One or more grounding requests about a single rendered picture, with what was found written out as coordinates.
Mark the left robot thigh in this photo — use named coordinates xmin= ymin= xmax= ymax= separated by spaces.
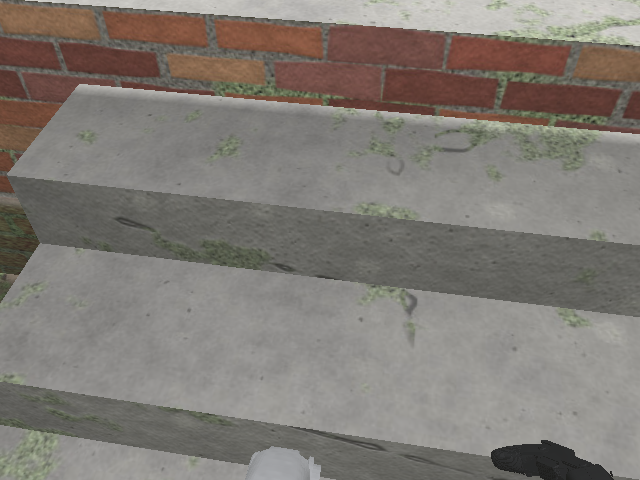
xmin=245 ymin=446 xmax=321 ymax=480

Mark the right robot hand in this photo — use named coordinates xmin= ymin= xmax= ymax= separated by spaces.
xmin=491 ymin=440 xmax=614 ymax=480

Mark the left robot shin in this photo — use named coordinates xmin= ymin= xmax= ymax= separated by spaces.
xmin=246 ymin=451 xmax=260 ymax=476

